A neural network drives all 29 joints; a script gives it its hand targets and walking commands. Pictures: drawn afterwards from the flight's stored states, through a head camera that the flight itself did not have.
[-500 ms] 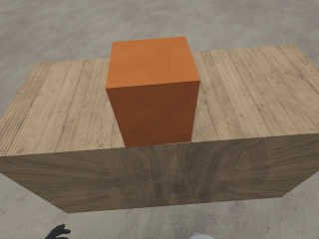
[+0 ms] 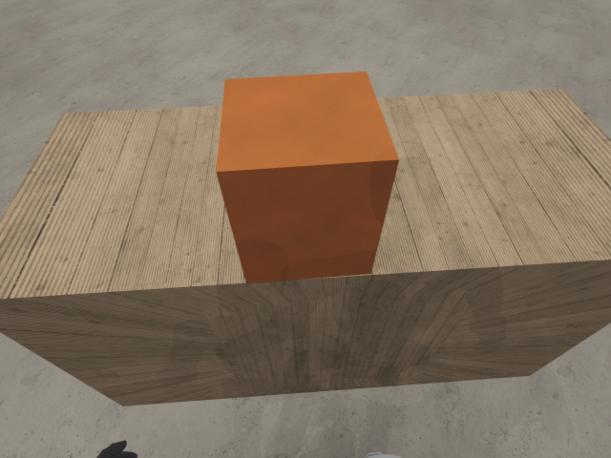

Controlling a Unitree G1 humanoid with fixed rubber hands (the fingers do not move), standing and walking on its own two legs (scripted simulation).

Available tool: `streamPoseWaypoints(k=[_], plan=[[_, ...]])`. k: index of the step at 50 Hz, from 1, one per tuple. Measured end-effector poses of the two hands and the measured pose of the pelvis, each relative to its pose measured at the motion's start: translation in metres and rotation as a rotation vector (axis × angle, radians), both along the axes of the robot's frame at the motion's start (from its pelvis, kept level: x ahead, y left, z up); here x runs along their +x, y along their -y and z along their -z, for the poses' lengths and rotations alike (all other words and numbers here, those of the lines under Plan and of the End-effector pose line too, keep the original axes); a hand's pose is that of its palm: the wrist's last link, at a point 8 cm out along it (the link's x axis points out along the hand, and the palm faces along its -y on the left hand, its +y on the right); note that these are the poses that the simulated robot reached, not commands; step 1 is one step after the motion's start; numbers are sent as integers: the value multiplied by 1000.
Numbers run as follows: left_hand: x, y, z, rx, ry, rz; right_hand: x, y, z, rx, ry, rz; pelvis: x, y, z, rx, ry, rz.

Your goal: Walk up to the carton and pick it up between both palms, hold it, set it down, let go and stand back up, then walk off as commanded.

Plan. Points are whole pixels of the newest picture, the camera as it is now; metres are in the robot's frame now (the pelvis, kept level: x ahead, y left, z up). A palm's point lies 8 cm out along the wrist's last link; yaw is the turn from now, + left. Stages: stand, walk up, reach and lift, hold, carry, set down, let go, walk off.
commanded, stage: walk up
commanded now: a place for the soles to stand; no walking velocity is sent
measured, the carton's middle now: (303, 183) +0.50 +0.03 +0.06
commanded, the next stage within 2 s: reach and lift in 1.66 s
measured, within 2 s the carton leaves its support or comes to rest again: neither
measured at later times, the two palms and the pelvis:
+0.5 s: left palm out of the picture +0.14 +0.30 -0.09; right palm out of the picture +0.12 -0.31 -0.09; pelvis +0.05 +0.00 +0.00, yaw +0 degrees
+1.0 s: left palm (93, 452) +0.15 +0.31 -0.09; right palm out of the picture +0.12 -0.31 -0.09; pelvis +0.05 +0.00 +0.00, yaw +0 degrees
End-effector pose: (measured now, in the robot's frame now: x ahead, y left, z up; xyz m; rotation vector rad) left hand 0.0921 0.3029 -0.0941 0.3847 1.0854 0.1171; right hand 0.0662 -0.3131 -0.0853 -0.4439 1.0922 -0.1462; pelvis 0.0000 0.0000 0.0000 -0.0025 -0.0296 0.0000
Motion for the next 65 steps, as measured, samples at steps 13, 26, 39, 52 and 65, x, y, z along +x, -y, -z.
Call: streamPoseWaypoints(k=[13,26,39,52,65], plan=[[22,0,-5,14,10,-7,30,0,5,28,7,-8,24,4,0,2,-21,-6],[46,0,-1,18,7,-11,55,2,8,20,2,-9,49,4,3,3,-32,-9],[61,-11,4,13,33,-11,61,-7,-1,-13,50,16,56,-9,4,-8,12,5],[57,-4,-5,35,45,-10,55,0,9,9,20,27,54,0,2,0,21,-1],[47,-6,-7,33,35,-15,41,0,8,11,-8,35,46,-1,-1,-3,21,-2]])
